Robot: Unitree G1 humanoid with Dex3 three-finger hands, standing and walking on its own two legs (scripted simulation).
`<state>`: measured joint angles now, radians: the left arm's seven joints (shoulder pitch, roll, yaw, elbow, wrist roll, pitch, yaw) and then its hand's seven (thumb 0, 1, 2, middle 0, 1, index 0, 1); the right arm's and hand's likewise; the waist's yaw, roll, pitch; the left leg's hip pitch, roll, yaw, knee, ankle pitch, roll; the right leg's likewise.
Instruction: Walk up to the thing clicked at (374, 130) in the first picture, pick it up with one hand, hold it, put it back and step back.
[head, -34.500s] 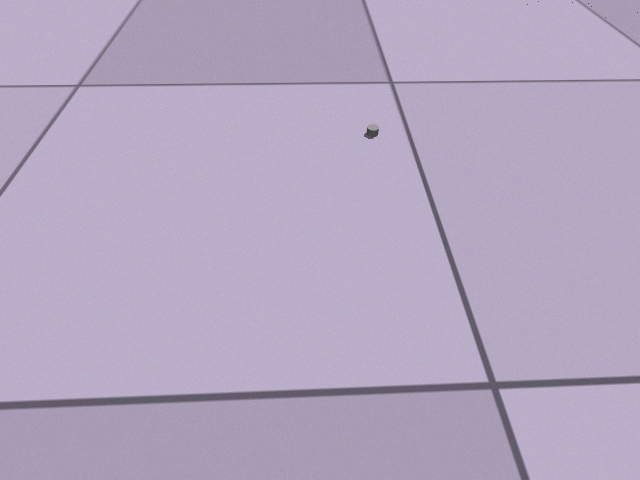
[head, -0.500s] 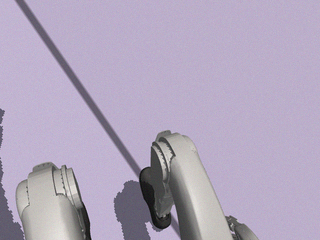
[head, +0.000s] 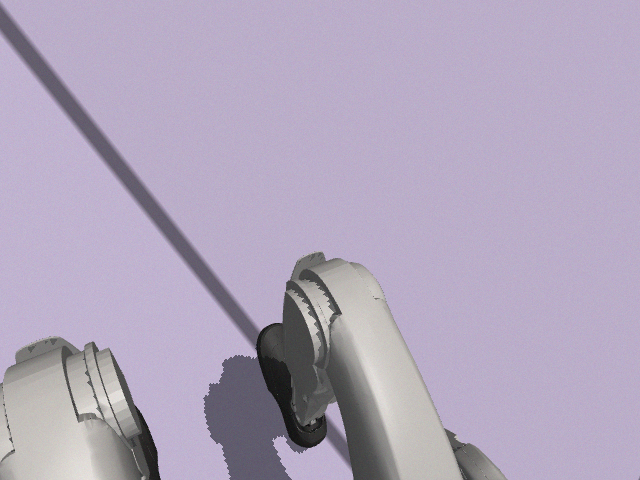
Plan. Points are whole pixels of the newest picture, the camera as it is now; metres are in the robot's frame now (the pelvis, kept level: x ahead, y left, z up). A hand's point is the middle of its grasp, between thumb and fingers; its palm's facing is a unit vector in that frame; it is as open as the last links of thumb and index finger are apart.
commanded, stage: rest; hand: left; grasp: from above
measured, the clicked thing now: out of the picture +0.50 +0.32 -0.25
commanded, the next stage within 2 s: open in 1.18 s
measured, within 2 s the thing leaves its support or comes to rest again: rests again in 1.08 s
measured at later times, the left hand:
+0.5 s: hand out of the picture +0.48 +0.31 -0.24, palm faces -0.46 -0.11 -0.88, open 7.4 cm
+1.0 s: hand out of the picture +0.48 +0.30 -0.26, palm faces -0.45 -0.12 -0.88, open 7.4 cm
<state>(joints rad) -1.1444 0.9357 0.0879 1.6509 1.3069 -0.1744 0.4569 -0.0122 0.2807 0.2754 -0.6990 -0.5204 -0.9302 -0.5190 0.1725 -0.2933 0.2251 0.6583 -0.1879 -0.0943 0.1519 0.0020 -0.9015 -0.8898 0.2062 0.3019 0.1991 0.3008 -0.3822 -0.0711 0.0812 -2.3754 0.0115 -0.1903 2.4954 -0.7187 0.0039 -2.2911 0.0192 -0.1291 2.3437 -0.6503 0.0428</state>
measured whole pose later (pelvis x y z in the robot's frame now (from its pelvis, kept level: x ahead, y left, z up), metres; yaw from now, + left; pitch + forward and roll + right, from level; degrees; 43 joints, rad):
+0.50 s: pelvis +0.00 +0.00 +0.00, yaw -2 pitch +31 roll -14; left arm -1.16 1.01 0.07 1.72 1.31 -0.18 0.53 -0.02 0.28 0.27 -0.72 -0.50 -0.95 -0.50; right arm 0.14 -0.32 0.28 0.63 -0.22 -0.16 0.18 0.00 -0.91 -0.89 0.21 0.30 0.20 0.30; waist -0.41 -0.12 0.13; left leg -2.37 0.02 -0.23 2.53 -0.73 0.00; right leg -2.27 0.03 -0.16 2.35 -0.64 0.05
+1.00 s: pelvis +0.00 +0.00 -0.01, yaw -3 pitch +29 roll -14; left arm -1.18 1.07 0.07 1.76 1.30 -0.20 0.57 -0.02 0.29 0.25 -0.71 -0.50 -0.94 -0.51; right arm 0.11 -0.35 0.34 0.61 -0.23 -0.20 0.20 0.00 -0.91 -0.90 0.20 0.30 0.20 0.30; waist -0.43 -0.15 0.19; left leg -2.36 0.02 -0.25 2.54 -0.73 0.00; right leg -2.26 0.04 -0.18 2.34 -0.63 0.05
